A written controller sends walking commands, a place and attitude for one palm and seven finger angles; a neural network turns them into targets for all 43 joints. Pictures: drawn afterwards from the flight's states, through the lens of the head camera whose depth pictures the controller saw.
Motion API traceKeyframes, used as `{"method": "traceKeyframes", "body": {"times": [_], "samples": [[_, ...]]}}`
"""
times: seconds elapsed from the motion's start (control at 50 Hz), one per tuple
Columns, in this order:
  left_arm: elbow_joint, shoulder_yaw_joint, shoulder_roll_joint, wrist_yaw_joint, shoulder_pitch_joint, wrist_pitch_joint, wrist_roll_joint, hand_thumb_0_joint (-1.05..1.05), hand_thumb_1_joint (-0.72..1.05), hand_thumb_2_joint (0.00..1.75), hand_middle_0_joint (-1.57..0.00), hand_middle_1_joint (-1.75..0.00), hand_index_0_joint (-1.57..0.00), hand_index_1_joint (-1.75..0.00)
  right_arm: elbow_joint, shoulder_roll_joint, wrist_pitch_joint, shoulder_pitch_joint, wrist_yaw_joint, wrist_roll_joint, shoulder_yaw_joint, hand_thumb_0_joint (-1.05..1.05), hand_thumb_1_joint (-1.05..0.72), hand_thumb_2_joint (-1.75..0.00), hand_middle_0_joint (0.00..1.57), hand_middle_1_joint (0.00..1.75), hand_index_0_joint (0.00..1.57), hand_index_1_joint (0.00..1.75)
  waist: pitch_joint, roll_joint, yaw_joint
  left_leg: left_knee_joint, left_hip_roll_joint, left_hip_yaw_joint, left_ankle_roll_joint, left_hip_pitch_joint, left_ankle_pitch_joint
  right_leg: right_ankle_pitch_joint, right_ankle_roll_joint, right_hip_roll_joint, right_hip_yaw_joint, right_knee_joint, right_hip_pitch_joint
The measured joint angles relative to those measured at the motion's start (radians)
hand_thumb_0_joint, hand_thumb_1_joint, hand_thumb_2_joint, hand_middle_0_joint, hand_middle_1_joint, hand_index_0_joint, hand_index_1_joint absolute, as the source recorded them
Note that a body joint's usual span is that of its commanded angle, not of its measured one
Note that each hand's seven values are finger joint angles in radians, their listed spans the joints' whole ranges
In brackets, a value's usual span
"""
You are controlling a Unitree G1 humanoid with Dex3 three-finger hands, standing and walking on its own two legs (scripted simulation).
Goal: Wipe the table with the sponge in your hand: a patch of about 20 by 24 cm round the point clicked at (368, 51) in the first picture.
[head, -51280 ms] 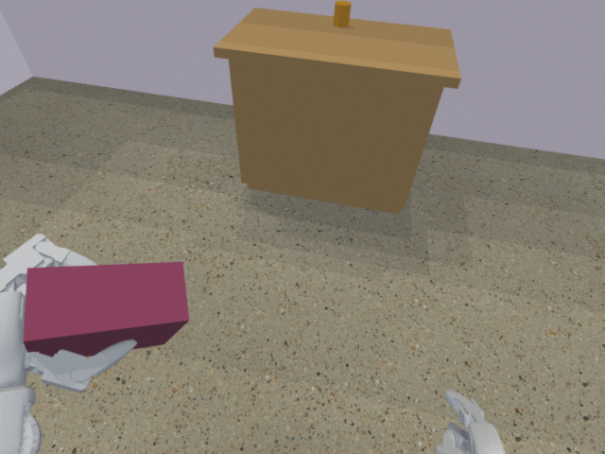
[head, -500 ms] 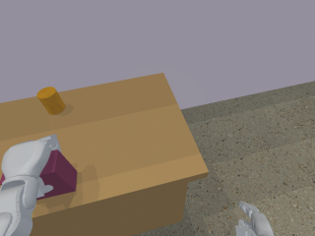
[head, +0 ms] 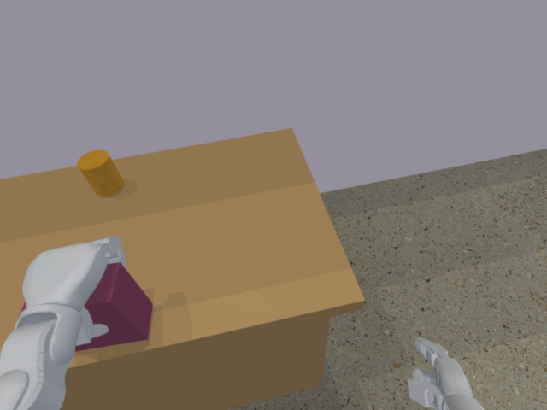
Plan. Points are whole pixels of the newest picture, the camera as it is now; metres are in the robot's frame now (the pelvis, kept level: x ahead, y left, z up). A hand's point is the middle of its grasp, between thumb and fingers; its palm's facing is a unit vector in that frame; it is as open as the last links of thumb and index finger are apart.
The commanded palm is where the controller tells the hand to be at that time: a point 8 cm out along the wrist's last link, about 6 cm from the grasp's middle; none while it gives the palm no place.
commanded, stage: lift the sponge slowly off the table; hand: left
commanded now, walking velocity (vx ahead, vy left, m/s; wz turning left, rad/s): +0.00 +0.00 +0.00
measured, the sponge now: (102, 315) +0.21 +0.31 +0.01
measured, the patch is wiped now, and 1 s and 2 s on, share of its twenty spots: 1.00 1.00 1.00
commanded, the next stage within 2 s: bring the sponge back beside the body in 1.40 s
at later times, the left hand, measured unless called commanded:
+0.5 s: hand (85, 273) +0.23 +0.29 +0.11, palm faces +0.00 -0.03 -1.00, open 10.0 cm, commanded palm +0.20 +0.31 +0.17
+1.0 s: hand (69, 248) +0.24 +0.30 +0.15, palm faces +0.08 +0.01 -1.00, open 10.0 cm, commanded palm +0.20 +0.31 +0.21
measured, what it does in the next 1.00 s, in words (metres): stands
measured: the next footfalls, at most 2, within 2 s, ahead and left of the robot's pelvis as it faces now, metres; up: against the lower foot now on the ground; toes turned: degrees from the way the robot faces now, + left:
none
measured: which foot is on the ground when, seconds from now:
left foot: down 0.00-1.00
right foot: down 0.00-1.00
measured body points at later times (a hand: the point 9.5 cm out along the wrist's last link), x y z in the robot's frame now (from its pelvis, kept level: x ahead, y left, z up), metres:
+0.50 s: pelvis -0.01 -0.01 +0.00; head +0.00 -0.05 +0.45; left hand +0.23 +0.29 +0.17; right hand +0.21 -0.23 -0.10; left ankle -0.04 +0.09 -0.74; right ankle -0.01 -0.12 -0.74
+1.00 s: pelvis -0.01 -0.01 +0.00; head -0.01 -0.05 +0.45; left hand +0.23 +0.30 +0.20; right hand +0.21 -0.22 -0.10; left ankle -0.04 +0.09 -0.74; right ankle -0.01 -0.12 -0.74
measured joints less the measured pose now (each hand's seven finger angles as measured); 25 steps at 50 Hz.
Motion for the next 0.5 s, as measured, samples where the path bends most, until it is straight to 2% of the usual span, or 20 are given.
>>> {"method": "traceKeyframes", "body": {"times": [0.1,0.18,0.3,0.4,0.5], "samples": [[-0.028,0.001,0.016,0.003,0.011,0.005,0.0,0.01,-0.51,1.04,-0.76,-1.33,-0.75,-1.4,0.0,0.004,0.013,-0.007,0.002,0.002,0.007,0.01,-0.91,-0.9,0.2,0.3,0.2,0.3,-0.002,0.002,0.006,-0.016,0.002,0.001,-0.003,0.021,0.005,0.001,-0.004,0.002,0.001,-0.006,0.016],[-0.011,0.023,0.039,-0.006,-0.015,0.037,-0.009,0.01,-0.51,1.04,-0.76,-1.33,-0.76,-1.39,0.003,0.003,0.025,-0.018,0.0,0.008,0.016,0.01,-0.91,-0.9,0.2,0.3,0.2,0.3,0.004,0.0,0.009,-0.024,0.005,-0.001,-0.007,0.032,0.011,0.004,-0.008,0.005,0.0,-0.011,0.026],[0.007,0.033,0.051,-0.053,-0.046,0.073,-0.032,0.0,-0.51,1.04,-0.76,-1.33,-0.76,-1.39,-0.003,-0.01,0.022,-0.025,-0.01,0.013,0.021,0.01,-0.91,-0.9,0.2,0.3,0.2,0.3,0.014,0.004,0.003,-0.031,0.005,-0.009,-0.01,0.034,0.022,0.013,-0.011,0.005,-0.008,-0.02,0.031],[0.018,0.019,0.059,-0.089,-0.083,0.042,-0.028,0.0,-0.51,1.04,-0.76,-1.33,-0.76,-1.39,-0.003,-0.017,0.012,-0.025,-0.022,0.009,0.021,0.01,-0.91,-0.9,0.2,0.3,0.2,0.3,0.027,-0.001,0.0,-0.036,0.006,-0.011,-0.012,0.032,0.03,0.021,-0.014,0.006,-0.01,-0.024,0.03],[-0.012,0.033,0.075,-0.079,-0.085,-0.005,-0.027,0.0,-0.51,1.04,-0.76,-1.33,-0.76,-1.39,-0.004,-0.013,0.011,-0.015,-0.025,0.006,0.018,0.01,-0.91,-0.9,0.2,0.3,0.2,0.3,0.029,-0.004,-0.004,-0.042,0.01,-0.004,-0.014,0.04,0.033,0.026,-0.016,0.01,-0.003,-0.029,0.034]]}}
